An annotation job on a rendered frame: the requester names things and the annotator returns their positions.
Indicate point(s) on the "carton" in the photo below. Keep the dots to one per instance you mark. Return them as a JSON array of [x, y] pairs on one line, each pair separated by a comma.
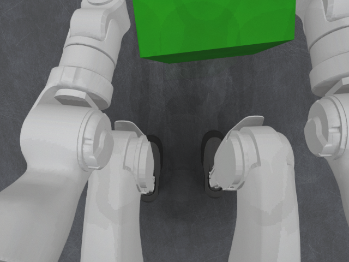
[[174, 31]]

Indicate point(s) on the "robot right foot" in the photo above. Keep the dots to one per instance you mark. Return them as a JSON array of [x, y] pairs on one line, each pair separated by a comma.
[[210, 143]]

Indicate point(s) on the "robot left upper arm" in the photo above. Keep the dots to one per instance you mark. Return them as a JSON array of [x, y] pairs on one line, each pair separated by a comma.
[[62, 145]]

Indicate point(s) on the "left robot forearm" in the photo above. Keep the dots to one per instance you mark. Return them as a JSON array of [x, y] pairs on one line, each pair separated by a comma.
[[89, 58]]

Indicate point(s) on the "robot right upper arm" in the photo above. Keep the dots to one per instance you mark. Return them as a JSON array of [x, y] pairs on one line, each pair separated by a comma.
[[327, 135]]

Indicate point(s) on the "right robot forearm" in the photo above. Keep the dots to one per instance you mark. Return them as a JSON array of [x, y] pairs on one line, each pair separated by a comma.
[[326, 27]]

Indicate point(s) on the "right robot thigh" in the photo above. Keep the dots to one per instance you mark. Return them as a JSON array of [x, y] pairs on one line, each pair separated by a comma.
[[267, 224]]

